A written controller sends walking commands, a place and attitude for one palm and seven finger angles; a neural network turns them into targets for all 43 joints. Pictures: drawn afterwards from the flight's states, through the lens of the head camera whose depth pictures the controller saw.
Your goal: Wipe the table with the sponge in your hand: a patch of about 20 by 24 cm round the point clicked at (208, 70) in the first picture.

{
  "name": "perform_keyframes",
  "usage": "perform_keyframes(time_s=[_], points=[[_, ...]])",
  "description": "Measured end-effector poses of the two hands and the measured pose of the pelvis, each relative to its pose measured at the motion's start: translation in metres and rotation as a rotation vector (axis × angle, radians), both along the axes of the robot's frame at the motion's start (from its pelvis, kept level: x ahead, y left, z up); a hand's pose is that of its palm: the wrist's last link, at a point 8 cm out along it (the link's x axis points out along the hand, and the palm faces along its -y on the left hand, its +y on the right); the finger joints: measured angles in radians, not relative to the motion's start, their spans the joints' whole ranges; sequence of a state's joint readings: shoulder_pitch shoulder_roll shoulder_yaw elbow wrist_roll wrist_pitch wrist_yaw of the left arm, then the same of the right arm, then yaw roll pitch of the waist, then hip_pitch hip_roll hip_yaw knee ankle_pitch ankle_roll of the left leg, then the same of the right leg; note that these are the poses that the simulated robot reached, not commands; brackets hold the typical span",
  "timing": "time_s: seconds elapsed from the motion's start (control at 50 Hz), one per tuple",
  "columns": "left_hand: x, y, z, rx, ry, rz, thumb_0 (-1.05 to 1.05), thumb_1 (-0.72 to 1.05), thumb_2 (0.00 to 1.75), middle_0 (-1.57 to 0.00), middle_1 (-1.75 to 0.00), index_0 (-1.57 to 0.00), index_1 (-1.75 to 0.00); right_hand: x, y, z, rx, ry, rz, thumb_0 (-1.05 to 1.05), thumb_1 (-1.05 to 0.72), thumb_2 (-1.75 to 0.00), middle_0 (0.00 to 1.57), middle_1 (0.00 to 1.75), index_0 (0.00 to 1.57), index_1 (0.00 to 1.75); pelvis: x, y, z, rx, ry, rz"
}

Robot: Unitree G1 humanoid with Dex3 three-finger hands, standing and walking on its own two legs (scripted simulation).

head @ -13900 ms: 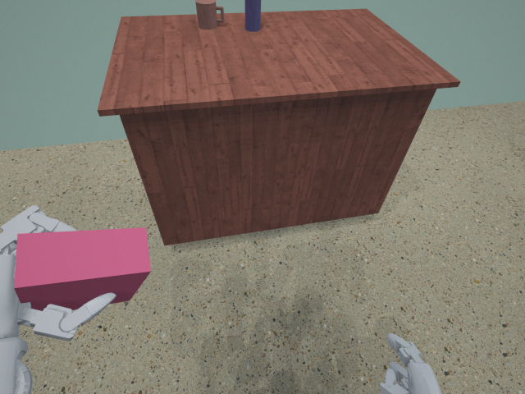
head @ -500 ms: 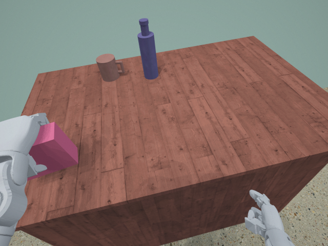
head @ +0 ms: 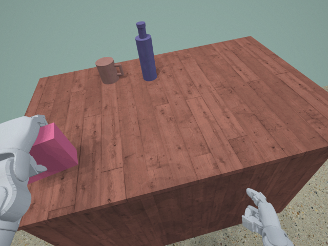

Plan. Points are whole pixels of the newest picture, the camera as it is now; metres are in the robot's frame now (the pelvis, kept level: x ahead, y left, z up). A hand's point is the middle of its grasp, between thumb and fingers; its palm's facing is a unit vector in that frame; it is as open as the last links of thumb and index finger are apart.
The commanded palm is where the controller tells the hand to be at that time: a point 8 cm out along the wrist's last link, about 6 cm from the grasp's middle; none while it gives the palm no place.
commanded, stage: move the sponge above the wiping area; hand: left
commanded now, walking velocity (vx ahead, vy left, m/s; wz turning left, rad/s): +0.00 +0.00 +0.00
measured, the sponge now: (41, 159) +0.25 +0.34 +0.11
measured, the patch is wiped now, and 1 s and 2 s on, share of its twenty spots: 0.00 0.00 0.00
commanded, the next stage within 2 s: none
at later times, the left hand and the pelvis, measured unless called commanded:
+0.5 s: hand (30, 153) +0.25 +0.35 +0.14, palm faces -0.06 -0.03 -1.00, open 9.5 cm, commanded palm +0.22 +0.32 +0.20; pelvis +0.00 -0.01 +0.00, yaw +0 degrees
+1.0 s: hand (40, 159) +0.24 +0.33 +0.12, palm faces -0.04 -0.09 -1.00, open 9.5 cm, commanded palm +0.21 +0.31 +0.20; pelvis +0.00 +0.01 +0.00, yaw +1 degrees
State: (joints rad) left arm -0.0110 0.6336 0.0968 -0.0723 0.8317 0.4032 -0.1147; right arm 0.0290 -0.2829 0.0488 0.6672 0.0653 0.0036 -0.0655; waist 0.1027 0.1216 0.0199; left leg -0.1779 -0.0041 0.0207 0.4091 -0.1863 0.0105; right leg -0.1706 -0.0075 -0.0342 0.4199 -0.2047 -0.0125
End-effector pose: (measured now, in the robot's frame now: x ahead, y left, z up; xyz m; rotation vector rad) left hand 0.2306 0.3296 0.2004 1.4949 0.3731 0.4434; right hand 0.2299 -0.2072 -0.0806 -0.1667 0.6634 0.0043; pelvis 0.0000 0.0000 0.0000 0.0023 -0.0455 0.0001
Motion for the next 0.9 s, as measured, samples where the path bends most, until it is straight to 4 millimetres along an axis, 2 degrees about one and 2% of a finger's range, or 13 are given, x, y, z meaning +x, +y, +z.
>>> perform_keyframes(time_s=[0.1, 0.16, 0.2, 0.26, 0.36, 0.42, 0.5, 0.58, 0.62, 0.68, 0.72, 0.82, 0.9], points=[[-0.016, -0.02, -0.037, -0.052, 0.178, -0.097, 0.0, -0.43, 1.0, -0.79, -1.37, -0.78, -1.37, 0.001, -0.005, -0.001, -0.025, -0.009, 0.016, 0.01, -0.9, -0.9, 0.2, 0.3, 0.21, 0.3, 0.0, -0.003, -0.002, -0.001, -0.002, 0.013], [-0.021, -0.037, -0.046, -0.041, 0.186, -0.214, 0.0, -0.43, 1.0, -0.8, -1.37, -0.79, -1.37, 0.0, -0.004, 0.0, -0.058, -0.018, 0.025, 0.01, -0.9, -0.9, 0.2, 0.3, 0.21, 0.3, 0.001, -0.006, -0.002, -0.004, -0.016, 0.014], [-0.021, -0.041, -0.041, -0.012, 0.137, -0.265, 0.0, -0.43, 1.0, -0.8, -1.37, -0.79, -1.37, -0.001, -0.003, 0.001, -0.071, -0.019, 0.028, 0.01, -0.9, -0.9, 0.2, 0.3, 0.21, 0.3, 0.001, -0.008, -0.002, -0.006, -0.024, 0.016], [-0.015, -0.036, -0.024, 0.036, 0.034, -0.26, 0.0, -0.43, 1.0, -0.8, -1.36, -0.79, -1.37, -0.001, -0.002, 0.0, -0.064, -0.015, 0.023, 0.01, -0.9, -0.9, 0.2, 0.3, 0.21, 0.3, 0.001, -0.011, -0.001, -0.009, -0.032, 0.01], [-0.001, -0.008, 0.009, 0.063, -0.09, -0.098, 0.0, -0.43, 1.0, -0.8, -1.36, -0.79, -1.37, -0.001, -0.003, -0.003, -0.027, 0.0, 0.004, 0.01, -0.9, -0.9, 0.2, 0.3, 0.21, 0.3, 0.001, -0.012, 0.0, -0.007, -0.024, 0.004], [0.003, 0.007, 0.014, 0.051, -0.049, -0.003, 0.0, -0.43, 1.0, -0.8, -1.37, -0.79, -1.37, 0.0, -0.007, -0.004, -0.01, 0.002, -0.01, 0.01, -0.9, -0.9, 0.2, 0.3, 0.21, 0.3, 0.001, -0.011, 0.0, -0.003, -0.011, 0.002], [0.002, 0.007, -0.009, -0.002, 0.111, 0.013, 0.0, -0.43, 1.0, -0.79, -1.37, -0.78, -1.38, 0.001, -0.016, -0.003, -0.013, -0.009, -0.025, 0.01, -0.9, -0.9, 0.2, 0.3, 0.2, 0.3, 0.002, -0.008, -0.002, -0.002, 0.004, 0.009], [-0.004, -0.015, -0.041, -0.052, 0.228, -0.137, 0.0, -0.43, 1.0, -0.79, -1.37, -0.78, -1.38, 0.0, -0.021, 0.0, -0.055, -0.017, -0.028, 0.01, -0.9, -0.9, 0.2, 0.3, 0.2, 0.3, 0.005, -0.005, -0.003, -0.004, 0.001, 0.011], [-0.008, -0.028, -0.047, -0.055, 0.219, -0.237, 0.0, -0.43, 1.0, -0.8, -1.37, -0.79, -1.38, -0.001, -0.02, 0.001, -0.082, -0.015, -0.024, 0.01, -0.9, -0.9, 0.2, 0.3, 0.2, 0.3, 0.007, -0.004, -0.003, -0.005, -0.007, 0.009], [-0.012, -0.041, -0.039, -0.014, 0.114, -0.335, 0.0, -0.43, 1.0, -0.8, -1.37, -0.79, -1.37, -0.003, -0.015, 0.003, -0.107, -0.012, -0.012, 0.01, -0.91, -0.9, 0.2, 0.3, 0.2, 0.3, 0.009, -0.003, -0.002, -0.01, -0.016, 0.008], [-0.012, -0.039, -0.025, 0.016, 0.015, -0.334, 0.0, -0.43, 1.0, -0.8, -1.37, -0.79, -1.37, -0.002, -0.01, 0.002, -0.099, -0.004, -0.004, 0.01, -0.91, -0.9, 0.2, 0.3, 0.2, 0.3, 0.01, -0.002, -0.002, -0.013, -0.019, 0.004], [-0.005, -0.005, 0.01, 0.061, -0.15, -0.129, 0.0, -0.43, 1.0, -0.8, -1.37, -0.8, -1.37, 0.001, 0.005, -0.005, -0.036, 0.025, 0.0, 0.01, -0.9, -0.9, 0.2, 0.3, 0.2, 0.3, 0.007, 0.001, -0.001, -0.011, -0.013, 0.001], [-0.003, 0.017, 0.015, 0.026, -0.105, 0.023, 0.0, -0.43, 1.0, -0.8, -1.37, -0.79, -1.38, 0.0, 0.006, -0.004, -0.008, 0.027, -0.014, 0.01, -0.9, -0.9, 0.2, 0.3, 0.19, 0.3, 0.004, 0.004, 0.0, -0.005, -0.001, 0.005]])
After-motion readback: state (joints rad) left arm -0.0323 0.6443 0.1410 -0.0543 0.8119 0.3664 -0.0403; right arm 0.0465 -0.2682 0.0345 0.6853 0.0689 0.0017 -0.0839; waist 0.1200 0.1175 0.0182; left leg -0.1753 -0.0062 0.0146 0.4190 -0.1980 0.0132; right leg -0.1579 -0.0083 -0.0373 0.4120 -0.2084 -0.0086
